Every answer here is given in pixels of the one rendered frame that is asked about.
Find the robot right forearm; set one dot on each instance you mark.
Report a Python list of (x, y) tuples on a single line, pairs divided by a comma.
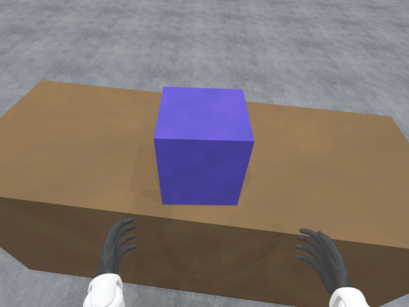
[(347, 297)]

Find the left robot hand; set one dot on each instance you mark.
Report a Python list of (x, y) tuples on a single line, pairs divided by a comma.
[(111, 253)]

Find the robot left forearm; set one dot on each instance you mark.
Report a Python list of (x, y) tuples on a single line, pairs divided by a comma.
[(105, 290)]

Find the right robot hand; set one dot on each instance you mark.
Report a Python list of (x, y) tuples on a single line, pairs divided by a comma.
[(328, 262)]

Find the pedestal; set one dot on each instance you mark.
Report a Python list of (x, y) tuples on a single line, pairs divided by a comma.
[(77, 158)]

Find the carton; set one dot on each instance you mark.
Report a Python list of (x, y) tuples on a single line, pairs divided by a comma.
[(203, 143)]

